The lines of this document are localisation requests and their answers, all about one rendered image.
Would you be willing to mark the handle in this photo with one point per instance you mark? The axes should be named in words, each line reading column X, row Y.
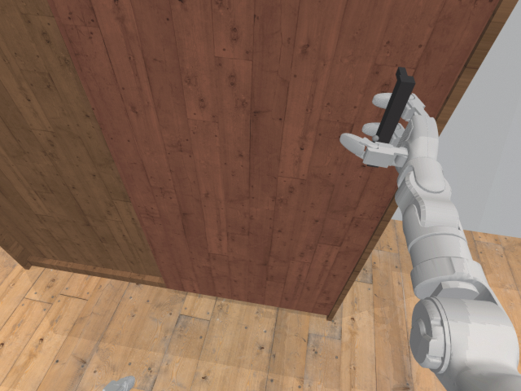
column 396, row 106

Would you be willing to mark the right robot hand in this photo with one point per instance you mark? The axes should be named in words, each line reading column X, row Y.
column 419, row 139

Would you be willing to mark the wardrobe door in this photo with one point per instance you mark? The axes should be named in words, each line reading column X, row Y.
column 223, row 118
column 61, row 195

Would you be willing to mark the right robot forearm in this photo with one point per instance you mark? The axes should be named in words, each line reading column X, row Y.
column 442, row 262

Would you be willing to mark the right robot upper arm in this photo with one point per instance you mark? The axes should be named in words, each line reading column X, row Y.
column 468, row 344

